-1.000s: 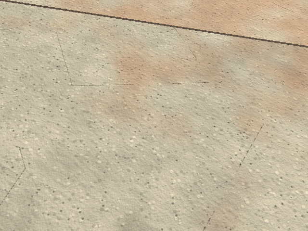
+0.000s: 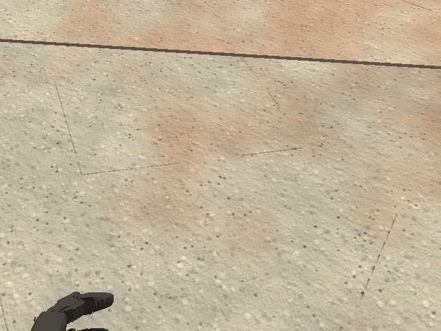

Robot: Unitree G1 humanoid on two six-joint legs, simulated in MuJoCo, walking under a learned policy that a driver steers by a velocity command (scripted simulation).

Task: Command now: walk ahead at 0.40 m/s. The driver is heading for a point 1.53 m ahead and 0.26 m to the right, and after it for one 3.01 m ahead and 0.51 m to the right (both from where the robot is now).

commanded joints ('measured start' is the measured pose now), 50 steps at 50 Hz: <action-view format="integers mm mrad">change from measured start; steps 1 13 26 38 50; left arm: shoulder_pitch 343 177 272 274 336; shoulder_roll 193 147 121 106 171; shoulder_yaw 54 22 -6 -7 26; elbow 56 118 191 241 257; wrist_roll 2 30 17 14 -16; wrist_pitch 7 8 82 106 30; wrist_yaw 10 39 62 70 70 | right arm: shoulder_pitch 12 -231 -366 -386 -428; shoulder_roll -118 -56 -95 -98 -61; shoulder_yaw -16 -9 -14 -14 -16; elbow -87 -136 -121 -21 -5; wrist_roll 32 -9 -15 -8 22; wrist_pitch -53 12 29 34 -33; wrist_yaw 5 -17 0 -8 28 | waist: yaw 175 56 91 90 75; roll -197 -67 65 -4 -143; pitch -305 -119 -114 -106 138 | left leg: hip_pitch -703 -391 -132 -137 -504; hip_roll -39 75 76 43 9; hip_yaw -120 -12 -74 -35 75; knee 707 58 -198 -167 -29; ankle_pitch -66 403 637 669 63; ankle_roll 11 -29 75 76 80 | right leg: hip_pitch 814 266 237 310 392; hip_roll -383 -184 -35 -57 -331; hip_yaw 719 77 56 60 352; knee -294 -356 -172 -152 -309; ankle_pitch -137 539 -95 32 -275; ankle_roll -236 -145 43 46 -133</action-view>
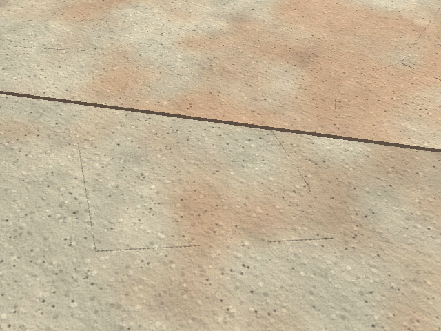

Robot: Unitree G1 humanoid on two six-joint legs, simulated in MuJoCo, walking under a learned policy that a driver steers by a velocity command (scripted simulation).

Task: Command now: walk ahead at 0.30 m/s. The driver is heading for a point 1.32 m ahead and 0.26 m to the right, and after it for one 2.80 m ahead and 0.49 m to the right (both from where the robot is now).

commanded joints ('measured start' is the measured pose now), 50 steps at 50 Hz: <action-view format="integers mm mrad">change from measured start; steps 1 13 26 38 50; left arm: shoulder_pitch -60 -169 -348 -128 105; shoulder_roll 160 44 69 109 131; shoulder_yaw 30 36 40 58 53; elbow -51 -138 -302 -278 -184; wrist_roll -11 -18 -6 14 8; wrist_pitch -28 -28 -23 -61 -41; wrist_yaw -6 -38 -96 -46 -14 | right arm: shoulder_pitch -40 194 208 83 -273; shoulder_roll -72 -115 -189 -125 -96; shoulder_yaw -19 -2 -29 -22 3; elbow -45 25 -4 -161 -288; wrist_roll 14 -37 -15 -28 -12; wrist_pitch -48 -72 -34 -73 -95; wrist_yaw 20 2 -30 -19 26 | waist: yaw -59 -53 -15 -52 85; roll -95 82 128 5 -32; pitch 154 82 66 -13 71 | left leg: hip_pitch -6 316 439 -252 -385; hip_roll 13 240 296 164 78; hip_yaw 22 -153 139 -119 -71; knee -150 -568 -359 391 -182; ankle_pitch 35 343 990 149 489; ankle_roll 27 118 53 -69 -45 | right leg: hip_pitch -127 -648 -469 -181 95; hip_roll -244 -93 19 -139 -162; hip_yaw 244 96 -90 305 236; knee -202 506 131 -347 -285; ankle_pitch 126 265 295 444 529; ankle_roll -163 -29 -115 -281 -199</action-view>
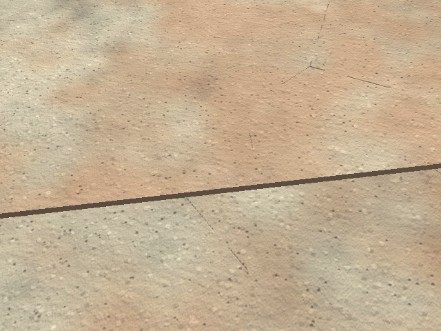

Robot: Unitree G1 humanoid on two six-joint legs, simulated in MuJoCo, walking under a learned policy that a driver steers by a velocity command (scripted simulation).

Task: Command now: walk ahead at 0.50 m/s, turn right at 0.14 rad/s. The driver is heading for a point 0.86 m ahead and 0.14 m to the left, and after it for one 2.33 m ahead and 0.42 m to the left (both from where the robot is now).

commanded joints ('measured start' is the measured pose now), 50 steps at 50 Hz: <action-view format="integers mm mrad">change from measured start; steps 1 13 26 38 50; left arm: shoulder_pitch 101 -35 -356 -123 -64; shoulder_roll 148 125 70 96 172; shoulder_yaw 33 21 -4 19 49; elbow -2 -75 -185 -113 -47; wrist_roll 1 -3 -4 23 19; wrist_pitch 8 -18 -13 -35 -28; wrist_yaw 10 -1 -23 -17 17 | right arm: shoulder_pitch -178 156 318 260 27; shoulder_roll -70 -82 -162 -120 -27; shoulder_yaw -5 -11 -36 -34 -17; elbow -119 -17 76 20 -100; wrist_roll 5 -17 18 28 14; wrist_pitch -29 -8 18 30 66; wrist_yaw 22 19 -8 -19 23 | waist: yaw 34 -84 -149 -48 -17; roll -107 4 16 -162 -80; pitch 53 -32 38 -60 64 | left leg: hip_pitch -83 543 575 -35 -60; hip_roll -28 150 123 42 34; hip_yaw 21 -260 -45 -71 22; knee -50 -342 -388 647 199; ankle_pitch -64 -185 -115 -450 -77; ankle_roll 30 246 201 43 26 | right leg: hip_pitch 85 -627 -593 -69 -54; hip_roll -322 -229 -200 -408 -382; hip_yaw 148 17 -55 181 -218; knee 4 930 303 -41 -133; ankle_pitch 401 -54 331 81 323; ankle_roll -109 56 91 -78 -60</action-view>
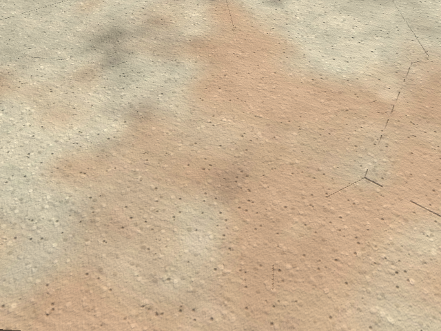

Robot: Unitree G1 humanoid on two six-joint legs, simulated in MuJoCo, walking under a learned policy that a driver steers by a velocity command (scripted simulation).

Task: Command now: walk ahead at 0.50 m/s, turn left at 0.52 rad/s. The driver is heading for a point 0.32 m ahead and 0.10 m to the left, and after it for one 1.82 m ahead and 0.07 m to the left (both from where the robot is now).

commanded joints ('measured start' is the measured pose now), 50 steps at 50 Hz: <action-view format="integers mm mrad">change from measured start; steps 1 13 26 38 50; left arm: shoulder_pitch -25 -136 -186 -99 -170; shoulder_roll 171 148 98 209 157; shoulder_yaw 38 9 -6 39 43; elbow -56 -181 -168 -216 -279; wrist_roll -11 -50 -17 -12 -32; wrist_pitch -2 -38 33 60 137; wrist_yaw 10 -4 -11 -4 33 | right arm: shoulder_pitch -114 149 37 -10 137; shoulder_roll -15 -186 -97 -89 -157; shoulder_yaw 8 -59 -8 -14 -43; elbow -99 -132 -104 -120 -80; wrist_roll -2 -15 -43 -15 -31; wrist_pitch -11 -26 -8 40 26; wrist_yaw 21 12 -29 -52 -41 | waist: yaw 11 -139 -79 -31 -88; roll -70 11 47 -155 -99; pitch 80 -230 -129 -171 -128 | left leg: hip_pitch -11 916 504 99 611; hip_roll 0 177 31 -165 -9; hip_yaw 44 -443 -52 -61 -130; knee -105 -433 -498 360 -480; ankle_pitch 41 349 389 -622 -267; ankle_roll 13 364 201 -45 36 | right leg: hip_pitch -16 -765 -411 -78 -473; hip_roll -295 -68 -99 -317 -60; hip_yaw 60 300 249 679 550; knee -98 1165 465 148 268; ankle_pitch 307 -278 246 476 -158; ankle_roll -131 51 74 -259 -45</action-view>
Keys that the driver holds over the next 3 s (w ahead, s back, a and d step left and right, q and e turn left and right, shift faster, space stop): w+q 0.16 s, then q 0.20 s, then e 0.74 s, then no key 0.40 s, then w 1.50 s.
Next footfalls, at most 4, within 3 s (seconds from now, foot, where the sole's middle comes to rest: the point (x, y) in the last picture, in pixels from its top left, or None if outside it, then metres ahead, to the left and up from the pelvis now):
0.18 left None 0.26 0.14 -0.78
0.64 right None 0.43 -0.04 -0.78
1.00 left None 0.40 0.17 -0.78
1.38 right None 0.32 -0.06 -0.78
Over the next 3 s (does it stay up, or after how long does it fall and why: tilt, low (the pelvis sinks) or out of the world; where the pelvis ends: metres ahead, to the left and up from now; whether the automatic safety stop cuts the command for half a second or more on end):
stays up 0.98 0.04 0.00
